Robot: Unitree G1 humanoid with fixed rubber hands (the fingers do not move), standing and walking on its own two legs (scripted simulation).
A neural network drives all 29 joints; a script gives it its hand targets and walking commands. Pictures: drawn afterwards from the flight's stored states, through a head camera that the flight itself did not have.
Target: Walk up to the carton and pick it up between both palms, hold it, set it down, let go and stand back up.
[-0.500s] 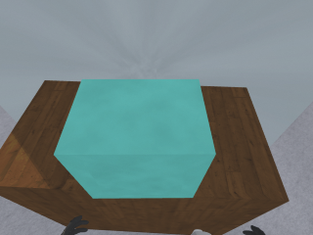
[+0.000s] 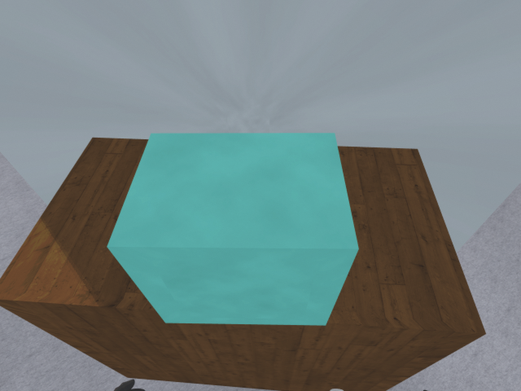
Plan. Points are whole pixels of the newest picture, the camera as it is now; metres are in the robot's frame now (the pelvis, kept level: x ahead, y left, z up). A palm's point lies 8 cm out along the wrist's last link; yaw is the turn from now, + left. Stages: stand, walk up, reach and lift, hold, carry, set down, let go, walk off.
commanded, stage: walk up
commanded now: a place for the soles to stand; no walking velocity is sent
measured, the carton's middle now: (243, 235) +0.33 +0.06 +0.07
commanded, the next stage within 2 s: none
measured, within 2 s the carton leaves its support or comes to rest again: neither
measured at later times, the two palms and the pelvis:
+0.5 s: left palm out of the picture -0.02 +0.34 -0.14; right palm out of the picture +0.00 -0.17 -0.12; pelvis -0.10 +0.07 -0.01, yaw -2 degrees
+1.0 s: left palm out of the picture -0.06 +0.32 -0.12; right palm out of the picture -0.08 -0.18 -0.10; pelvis -0.11 +0.08 +0.01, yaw -5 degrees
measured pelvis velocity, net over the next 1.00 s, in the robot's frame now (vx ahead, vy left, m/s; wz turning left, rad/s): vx -0.11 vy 0.08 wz -0.09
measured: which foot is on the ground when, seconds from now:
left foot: down 0.00-1.00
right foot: down 0.00-0.22, up 0.24-0.50, down 0.52-1.00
